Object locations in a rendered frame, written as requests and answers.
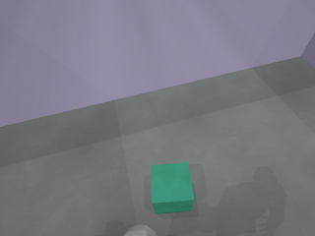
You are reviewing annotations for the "carton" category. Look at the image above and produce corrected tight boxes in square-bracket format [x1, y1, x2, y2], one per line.
[151, 162, 195, 214]

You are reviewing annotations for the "left robot thigh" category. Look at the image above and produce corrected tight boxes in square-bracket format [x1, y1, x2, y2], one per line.
[123, 224, 156, 236]

